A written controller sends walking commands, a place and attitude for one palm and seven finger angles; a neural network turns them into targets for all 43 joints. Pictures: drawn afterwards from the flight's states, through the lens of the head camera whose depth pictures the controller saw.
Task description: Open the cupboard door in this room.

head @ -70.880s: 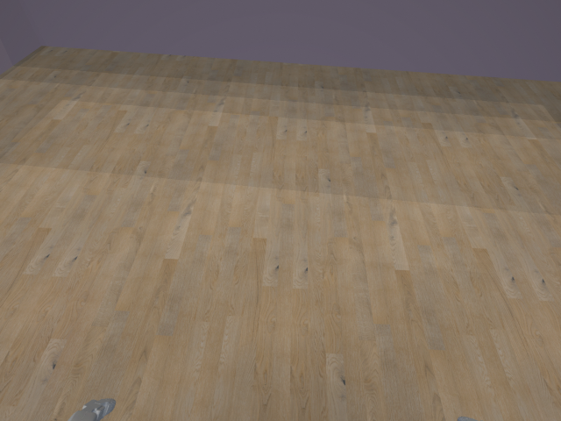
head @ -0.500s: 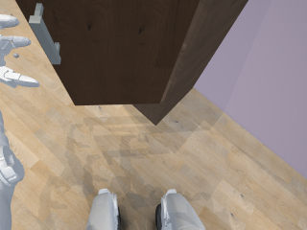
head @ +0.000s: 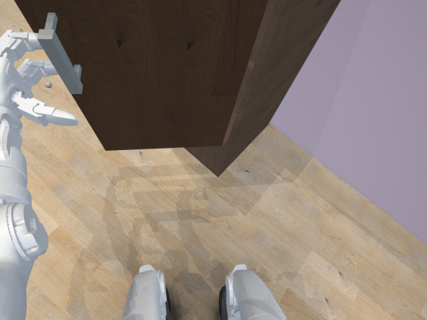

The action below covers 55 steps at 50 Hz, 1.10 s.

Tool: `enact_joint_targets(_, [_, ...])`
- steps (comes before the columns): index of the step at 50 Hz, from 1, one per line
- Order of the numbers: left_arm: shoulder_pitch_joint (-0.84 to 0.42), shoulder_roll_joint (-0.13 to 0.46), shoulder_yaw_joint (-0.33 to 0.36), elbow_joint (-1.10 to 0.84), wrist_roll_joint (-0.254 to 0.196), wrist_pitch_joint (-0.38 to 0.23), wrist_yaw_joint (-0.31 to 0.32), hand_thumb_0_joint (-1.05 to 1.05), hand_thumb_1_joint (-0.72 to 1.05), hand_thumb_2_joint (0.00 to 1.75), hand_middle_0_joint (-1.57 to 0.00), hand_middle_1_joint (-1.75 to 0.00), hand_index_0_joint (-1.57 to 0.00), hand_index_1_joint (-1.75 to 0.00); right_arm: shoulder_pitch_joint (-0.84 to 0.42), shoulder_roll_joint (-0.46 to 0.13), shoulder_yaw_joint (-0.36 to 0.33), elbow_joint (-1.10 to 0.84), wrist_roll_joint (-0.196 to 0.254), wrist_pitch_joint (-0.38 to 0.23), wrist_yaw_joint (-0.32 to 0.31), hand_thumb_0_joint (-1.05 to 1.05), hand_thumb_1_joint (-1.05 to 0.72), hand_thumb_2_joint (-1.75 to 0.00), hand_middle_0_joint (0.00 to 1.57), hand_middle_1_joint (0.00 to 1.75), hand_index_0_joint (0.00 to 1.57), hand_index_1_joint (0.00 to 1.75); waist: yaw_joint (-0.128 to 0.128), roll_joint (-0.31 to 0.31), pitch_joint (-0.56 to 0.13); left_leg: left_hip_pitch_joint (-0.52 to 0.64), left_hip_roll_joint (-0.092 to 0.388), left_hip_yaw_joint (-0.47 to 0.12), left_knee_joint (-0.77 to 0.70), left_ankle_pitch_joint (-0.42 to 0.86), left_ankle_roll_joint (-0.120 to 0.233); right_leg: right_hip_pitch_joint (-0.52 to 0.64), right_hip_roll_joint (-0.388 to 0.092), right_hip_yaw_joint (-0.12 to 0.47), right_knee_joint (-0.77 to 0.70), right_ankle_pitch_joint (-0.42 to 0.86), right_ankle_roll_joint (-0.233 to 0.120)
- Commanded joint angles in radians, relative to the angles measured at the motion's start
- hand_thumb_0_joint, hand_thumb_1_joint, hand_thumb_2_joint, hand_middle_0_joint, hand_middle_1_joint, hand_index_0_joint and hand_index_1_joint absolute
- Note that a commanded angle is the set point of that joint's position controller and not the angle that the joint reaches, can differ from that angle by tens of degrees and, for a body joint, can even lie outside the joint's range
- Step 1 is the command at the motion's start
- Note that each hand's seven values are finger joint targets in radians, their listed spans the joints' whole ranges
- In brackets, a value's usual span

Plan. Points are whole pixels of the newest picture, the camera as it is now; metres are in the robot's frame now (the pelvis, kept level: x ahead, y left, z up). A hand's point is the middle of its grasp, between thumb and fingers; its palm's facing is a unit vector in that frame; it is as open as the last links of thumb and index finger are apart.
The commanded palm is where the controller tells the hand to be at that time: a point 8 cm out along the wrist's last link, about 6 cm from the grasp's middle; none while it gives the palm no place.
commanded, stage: slide the fingers in behind the handle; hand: left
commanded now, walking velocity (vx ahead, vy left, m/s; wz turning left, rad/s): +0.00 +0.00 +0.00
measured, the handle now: (64, 56) +0.56 +0.23 +0.07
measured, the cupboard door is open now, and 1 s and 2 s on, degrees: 47 48 48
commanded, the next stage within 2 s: close the thumb around the handle in 1.26 s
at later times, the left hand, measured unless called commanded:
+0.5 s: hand (67, 81) +0.51 +0.22 +0.07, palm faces +0.01 -1.00 -0.04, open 14.0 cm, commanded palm +0.49 +0.25 +0.07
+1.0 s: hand (78, 84) +0.51 +0.20 +0.07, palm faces +0.04 -1.00 -0.03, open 14.2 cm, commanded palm +0.49 +0.23 +0.07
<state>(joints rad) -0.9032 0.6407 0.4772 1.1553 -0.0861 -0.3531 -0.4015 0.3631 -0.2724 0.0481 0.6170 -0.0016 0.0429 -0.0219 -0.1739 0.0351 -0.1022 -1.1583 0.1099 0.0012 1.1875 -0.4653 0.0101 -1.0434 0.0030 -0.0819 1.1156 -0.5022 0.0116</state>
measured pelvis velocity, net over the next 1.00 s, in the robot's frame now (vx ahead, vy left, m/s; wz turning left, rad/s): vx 0.01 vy -0.01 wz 0.02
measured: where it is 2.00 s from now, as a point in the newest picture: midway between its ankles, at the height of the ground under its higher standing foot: outside the picture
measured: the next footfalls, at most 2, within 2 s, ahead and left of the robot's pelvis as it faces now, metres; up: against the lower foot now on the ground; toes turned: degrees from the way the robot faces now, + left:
none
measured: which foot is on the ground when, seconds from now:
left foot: down 0.00-1.00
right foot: down 0.00-1.00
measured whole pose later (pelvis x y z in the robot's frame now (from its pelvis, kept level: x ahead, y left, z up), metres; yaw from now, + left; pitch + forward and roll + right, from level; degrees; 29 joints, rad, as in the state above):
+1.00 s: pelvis +0.01 -0.01 +0.01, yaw +1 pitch +24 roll -3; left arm -0.86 0.49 0.38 1.11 -0.11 -0.40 -0.26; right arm 0.36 -0.26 0.02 0.66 -0.01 0.03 0.00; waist -0.15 0.04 -0.12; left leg -1.10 0.10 0.00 1.15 -0.47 0.00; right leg -1.00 -0.01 -0.08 1.11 -0.52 0.00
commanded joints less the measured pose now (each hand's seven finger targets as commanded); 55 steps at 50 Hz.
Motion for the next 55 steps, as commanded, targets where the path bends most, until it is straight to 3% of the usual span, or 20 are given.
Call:
enact_joint_targets(1, [-0.438,0.285,0.036,-0.235,-0.035,-0.099,0.031,0.00,-0.50,0.30,-0.30,-1.20,-0.30,-1.20,0.182,-0.193,-0.069,-0.030,-0.006,-0.013,-0.012,0.00,-0.90,-0.90,0.20,0.30,0.20,0.30,-0.006,0.160,-0.520,0.540,-0.053,-0.077,-0.116,0.348,0.020,0.086,0.061,0.021,-0.132,0.260,-0.031])
enact_joint_targets(5, [-0.397,0.283,0.027,-0.161,-0.024,-0.063,0.028,0.00,-0.50,0.30,-0.30,-1.20,-0.30,-1.20,0.179,-0.195,-0.069,-0.027,0.001,-0.010,-0.014,0.00,-0.90,-0.90,0.20,0.30,0.20,0.30,-0.011,0.123,-0.477,0.462,-0.056,-0.056,-0.115,0.300,0.026,0.117,0.056,0.034,-0.146,0.261,-0.023])
enact_joint_targets(8, [-0.408,0.261,0.007,-0.189,-0.022,-0.059,0.029,0.00,-0.50,0.30,-0.30,-1.20,-0.30,-1.20,0.179,-0.190,-0.068,-0.032,0.000,-0.010,-0.013,0.00,-0.90,-0.90,0.20,0.30,0.20,0.30,-0.004,0.157,-0.500,0.484,-0.058,-0.055,-0.119,0.321,0.024,0.120,0.054,0.033,-0.141,0.276,-0.025])
enact_joint_targets(12, [-0.431,0.251,0.013,-0.236,-0.039,-0.083,0.037,0.00,-0.50,0.30,-0.30,-1.20,-0.30,-1.20,0.181,-0.187,-0.074,-0.027,-0.002,-0.016,-0.012,0.00,-0.90,-0.90,0.20,0.30,0.20,0.30,-0.009,0.143,-0.542,0.498,-0.058,-0.053,-0.106,0.353,0.026,0.140,0.055,0.041,-0.137,0.315,-0.022])
enact_joint_targets(13, [-0.408,0.275,0.041,-0.222,-0.041,-0.085,0.041,0.00,-0.50,0.30,-0.30,-1.20,-0.30,-1.20,0.185,-0.189,-0.074,-0.026,-0.003,-0.015,-0.012,0.00,-0.90,-0.90,0.20,0.30,0.20,0.30,-0.001,0.117,-0.541,0.483,-0.058,-0.052,-0.104,0.354,0.027,0.159,0.056,0.041,-0.137,0.323,-0.022])
enact_joint_targets(15, [-0.419,0.256,0.026,-0.218,-0.042,-0.084,0.043,0.00,-0.50,0.30,-0.30,-1.20,-0.30,-1.20,0.183,-0.185,-0.073,-0.022,-0.001,-0.017,-0.011,0.00,-0.90,-0.90,0.20,0.30,0.20,0.30,-0.008,0.101,-0.519,0.448,-0.061,-0.045,-0.102,0.343,0.030,0.177,0.055,0.045,-0.137,0.333,-0.019])
enact_joint_targets(16, [-0.421,0.238,0.011,-0.221,-0.039,-0.089,0.043,0.00,-0.50,0.30,-0.30,-1.20,-0.30,-1.20,0.185,-0.181,-0.073,-0.023,-0.002,-0.019,-0.010,0.00,-0.90,-0.90,0.20,0.30,0.20,0.30,-0.006,0.135,-0.521,0.465,-0.063,-0.046,-0.101,0.351,0.028,0.162,0.056,0.044,-0.130,0.332,-0.024])
enact_joint_targets(20, [-0.381,0.241,0.019,-0.239,-0.027,-0.086,0.057,0.00,-0.50,0.30,-0.30,-1.20,-0.30,-1.20,0.184,-0.181,-0.079,-0.022,-0.003,-0.015,-0.005,0.00,-0.90,-0.90,0.20,0.30,0.20,0.30,0.010,0.146,-0.546,0.491,-0.063,-0.044,-0.105,0.378,0.024,0.177,0.053,0.044,-0.132,0.355,-0.023])
enact_joint_targets(23, [-0.355,0.183,-0.008,-0.271,-0.036,-0.090,0.065,0.00,-0.50,0.30,-0.30,-1.20,-0.30,-1.20,0.179,-0.176,-0.082,-0.029,-0.002,-0.014,0.001,0.00,-0.90,-0.90,0.20,0.30,0.20,0.30,0.013,0.158,-0.557,0.536,-0.063,-0.047,-0.114,0.405,0.021,0.165,0.055,0.036,-0.134,0.367,-0.025])
enact_joint_targets(26, [-0.389,0.124,-0.049,-0.273,-0.044,-0.089,0.077,0.00,-0.50,0.30,-0.30,-1.20,-0.30,-1.20,0.181,-0.171,-0.083,-0.020,-0.002,-0.015,0.002,0.00,-0.90,-0.90,0.20,0.30,0.20,0.30,-0.009,0.138,-0.508,0.543,-0.062,-0.052,-0.122,0.392,0.023,0.140,0.056,0.030,-0.143,0.351,-0.026])
enact_joint_targets(29, [-0.387,0.156,-0.020,-0.261,-0.039,-0.090,0.095,0.00,-0.50,0.30,-0.30,-1.20,-0.30,-1.20,0.179,-0.177,-0.086,-0.015,-0.002,-0.014,0.001,0.00,-0.90,-0.90,0.20,0.30,0.20,0.30,-0.003,0.121,-0.512,0.523,-0.064,-0.050,-0.124,0.373,0.022,0.157,0.053,0.035,-0.147,0.345,-0.024])
enact_joint_targets(32, [-0.395,0.097,-0.052,-0.306,-0.035,-0.116,0.116,0.00,-0.50,0.30,-0.30,-1.20,-0.30,-1.20,0.174,-0.164,-0.089,-0.019,-0.007,-0.020,0.006,0.00,-0.90,-0.90,0.20,0.30,0.20,0.30,0.001,0.151,-0.547,0.572,-0.066,-0.050,-0.124,0.414,0.018,0.150,0.052,0.032,-0.140,0.368,-0.025])
enact_joint_targets(36, [-0.390,0.115,-0.040,-0.258,-0.024,-0.123,0.137,0.00,-0.50,0.30,-0.30,-1.20,-0.30,-1.20,0.171,-0.167,-0.083,-0.016,-0.009,-0.020,0.008,0.00,-0.90,-0.90,0.20,0.30,0.20,0.30,-0.009,0.079,-0.483,0.489,-0.070,-0.043,-0.123,0.348,0.025,0.176,0.053,0.040,-0.145,0.346,-0.023])
enact_joint_targets(38, [-0.385,0.099,-0.059,-0.254,-0.013,-0.127,0.134,0.00,-0.50,0.30,-0.30,-1.20,-0.30,-1.20,0.163,-0.165,-0.086,-0.019,-0.006,-0.020,0.009,0.00,-0.90,-0.90,0.20,0.30,0.20,0.30,-0.004,0.117,-0.503,0.509,-0.070,-0.042,-0.125,0.350,0.021,0.166,0.051,0.042,-0.144,0.342,-0.026])
enact_joint_targets(41, [-0.436,0.048,-0.102,-0.251,-0.022,-0.129,0.128,0.00,-0.50,0.30,-0.30,-1.20,-0.30,-1.20,0.167,-0.162,-0.084,-0.012,-0.008,-0.023,0.009,0.00,-0.90,-0.90,0.20,0.30,0.20,0.30,-0.027,0.121,-0.480,0.524,-0.069,-0.049,-0.127,0.335,0.023,0.130,0.052,0.037,-0.148,0.315,-0.027])
enact_joint_targets(42, [-0.424,0.069,-0.081,-0.257,-0.024,-0.131,0.127,0.00,-0.50,0.30,-0.30,-1.20,-0.30,-1.20,0.167,-0.168,-0.088,-0.010,-0.008,-0.024,0.008,0.00,-0.90,-0.90,0.20,0.30,0.20,0.30,-0.013,0.130,-0.511,0.541,-0.068,-0.050,-0.126,0.350,0.018,0.138,0.050,0.037,-0.146,0.324,-0.027])
enact_joint_targets(47, [-0.405,0.027,-0.104,-0.289,-0.033,-0.138,0.126,0.00,-0.50,0.30,-0.30,-1.20,-0.30,-1.20,0.170,-0.164,-0.093,-0.006,-0.012,-0.023,0.013,0.00,-0.90,-0.90,0.20,0.30,0.20,0.30,-0.005,0.155,-0.561,0.608,-0.066,-0.061,-0.127,0.415,0.013,0.128,0.051,0.027,-0.141,0.355,-0.029])
enact_joint_targets(50, [-0.398,0.032,-0.105,-0.273,-0.028,-0.135,0.133,0.00,-0.50,0.30,-0.30,-1.20,-0.30,-1.20,0.167,-0.165,-0.092,-0.004,-0.010,-0.020,0.012,0.00,-0.90,-0.90,0.20,0.30,0.20,0.30,-0.011,0.106,-0.523,0.562,-0.069,-0.058,-0.134,0.373,0.018,0.147,0.052,0.030,-0.152,0.340,-0.028])
enact_joint_targets(52, [-0.425,0.009,-0.128,-0.253,-0.026,-0.137,0.136,0.00,-0.50,0.30,-0.30,-1.20,-0.30,-1.20,0.164,-0.162,-0.089,0.003,-0.008,-0.022,0.011,0.00,-0.90,-0.90,0.20,0.30,0.20,0.30,-0.025,0.117,-0.491,0.555,-0.069,-0.058,-0.134,0.358,0.018,0.123,0.051,0.030,-0.152,0.326,-0.027])
enact_joint_targets(55, [-0.425,0.019,-0.123,-0.247,-0.018,-0.138,0.140,0.00,-0.50,0.30,-0.30,-1.20,-0.30,-1.20,0.167,-0.165,-0.090,0.003,-0.010,-0.022,0.011,0.00,-0.90,-0.90,0.20,0.30,0.20,0.30,-0.019,0.124,-0.496,0.555,-0.071,-0.062,-0.136,0.347,0.017,0.118,0.051,0.029,-0.152,0.307,-0.031])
